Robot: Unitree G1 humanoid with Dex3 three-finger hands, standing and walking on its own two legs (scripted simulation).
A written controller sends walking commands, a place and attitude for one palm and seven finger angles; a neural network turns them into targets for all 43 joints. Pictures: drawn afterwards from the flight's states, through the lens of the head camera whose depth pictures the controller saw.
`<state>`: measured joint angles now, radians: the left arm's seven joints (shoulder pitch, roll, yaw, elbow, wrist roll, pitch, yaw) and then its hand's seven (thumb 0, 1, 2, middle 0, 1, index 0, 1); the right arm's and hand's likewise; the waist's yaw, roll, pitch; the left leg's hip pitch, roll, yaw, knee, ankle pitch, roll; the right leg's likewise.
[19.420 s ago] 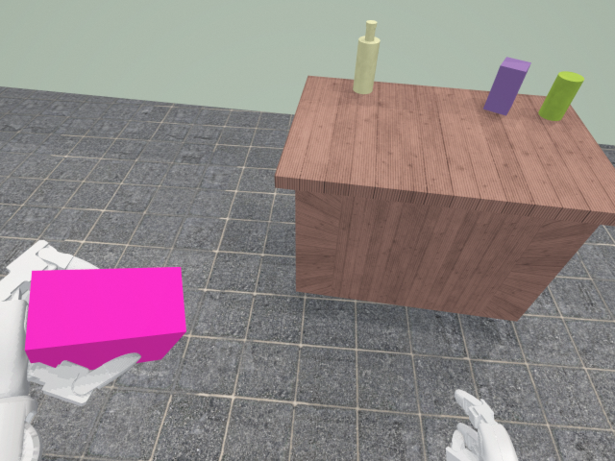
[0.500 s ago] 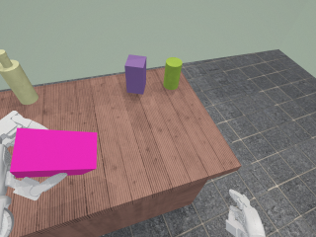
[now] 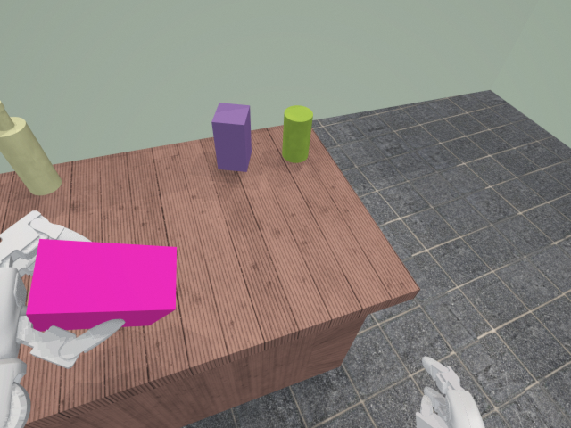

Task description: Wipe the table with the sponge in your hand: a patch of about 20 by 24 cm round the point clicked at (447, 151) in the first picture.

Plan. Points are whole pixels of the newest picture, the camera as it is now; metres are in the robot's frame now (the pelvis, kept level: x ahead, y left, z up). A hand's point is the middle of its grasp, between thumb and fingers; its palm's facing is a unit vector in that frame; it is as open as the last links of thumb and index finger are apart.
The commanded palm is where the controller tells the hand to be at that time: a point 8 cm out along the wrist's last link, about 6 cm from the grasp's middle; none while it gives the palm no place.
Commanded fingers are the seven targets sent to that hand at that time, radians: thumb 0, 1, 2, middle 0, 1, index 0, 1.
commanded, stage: look again from close up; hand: left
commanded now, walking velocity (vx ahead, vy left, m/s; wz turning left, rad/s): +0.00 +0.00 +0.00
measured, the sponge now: (124, 290) +0.23 +0.20 +0.13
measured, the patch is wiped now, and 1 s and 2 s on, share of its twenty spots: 0.00 0.00 0.00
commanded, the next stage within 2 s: turn the palm down, sponge in hand in 0.28 s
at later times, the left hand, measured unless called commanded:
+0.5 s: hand (19, 231) +0.25 +0.28 +0.20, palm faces +0.44 -0.78 -0.44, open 10.4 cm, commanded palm +0.17 +0.29 +0.17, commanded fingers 0.00 0.10 1.30 -1.20 -1.60 -1.20 -1.60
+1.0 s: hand (76, 296) +0.22 +0.25 +0.13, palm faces +0.30 -0.58 -0.75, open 10.4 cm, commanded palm +0.17 +0.27 +0.16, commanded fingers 0.00 0.10 1.30 -1.20 -1.60 -1.20 -1.60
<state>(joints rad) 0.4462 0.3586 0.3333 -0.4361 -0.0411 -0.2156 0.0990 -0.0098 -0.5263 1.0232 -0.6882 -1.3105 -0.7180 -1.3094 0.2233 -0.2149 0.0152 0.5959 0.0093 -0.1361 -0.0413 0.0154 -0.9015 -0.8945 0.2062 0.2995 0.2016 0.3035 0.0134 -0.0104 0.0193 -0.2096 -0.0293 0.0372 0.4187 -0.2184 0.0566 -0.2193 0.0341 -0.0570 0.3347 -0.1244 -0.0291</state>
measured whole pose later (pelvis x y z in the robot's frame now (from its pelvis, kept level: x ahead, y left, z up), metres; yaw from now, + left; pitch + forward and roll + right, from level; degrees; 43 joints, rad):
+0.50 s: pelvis +0.00 +0.00 -0.01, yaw +3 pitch +0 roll +0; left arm 0.10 0.51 0.39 -0.34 -0.05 -0.03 0.02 -0.01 -0.53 1.02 -0.69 -1.31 -0.72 -1.31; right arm 0.20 -0.25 0.06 0.61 0.00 -0.13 -0.02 0.01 -0.90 -0.89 0.21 0.30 0.20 0.30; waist 0.06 0.00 0.03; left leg -0.23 -0.07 0.00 0.47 -0.24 0.06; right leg -0.26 0.01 -0.04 0.47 -0.21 -0.03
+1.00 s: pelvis +0.00 -0.04 -0.02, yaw +4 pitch +0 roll +1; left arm 0.25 0.53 0.29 -0.28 0.21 0.08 0.00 -0.01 -0.53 1.02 -0.69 -1.31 -0.72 -1.31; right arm 0.14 -0.26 0.05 0.60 0.00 -0.05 -0.08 0.02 -0.90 -0.89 0.21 0.30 0.20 0.30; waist 0.07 0.06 -0.01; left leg -0.32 -0.03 -0.03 0.61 -0.30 0.01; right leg -0.35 0.05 -0.08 0.61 -0.28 -0.09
